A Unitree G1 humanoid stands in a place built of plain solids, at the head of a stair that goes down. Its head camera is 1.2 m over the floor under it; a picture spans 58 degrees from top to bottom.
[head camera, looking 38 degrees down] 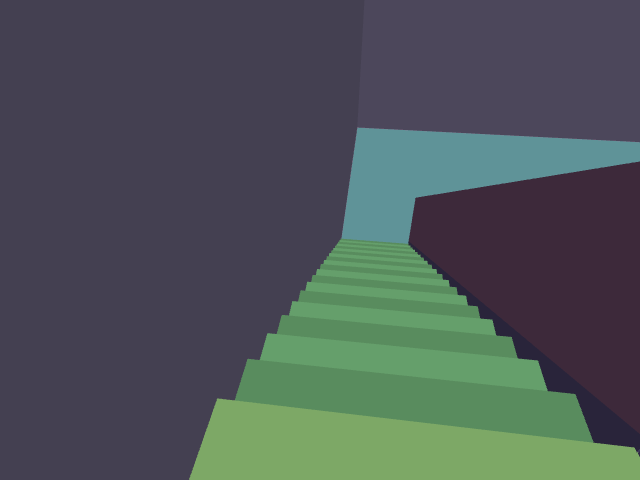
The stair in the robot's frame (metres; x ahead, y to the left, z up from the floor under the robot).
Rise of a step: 0.19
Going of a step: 0.29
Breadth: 1.21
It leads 7 degrees to the right of straight ahead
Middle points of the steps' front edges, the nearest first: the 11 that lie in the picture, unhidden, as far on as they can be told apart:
0.67 -0.28 0.00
0.96 -0.32 -0.19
1.24 -0.35 -0.37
1.53 -0.39 -0.56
1.81 -0.43 -0.75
2.09 -0.46 -0.94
2.38 -0.50 -1.13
2.66 -0.53 -1.31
2.94 -0.57 -1.50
3.23 -0.61 -1.69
3.51 -0.64 -1.88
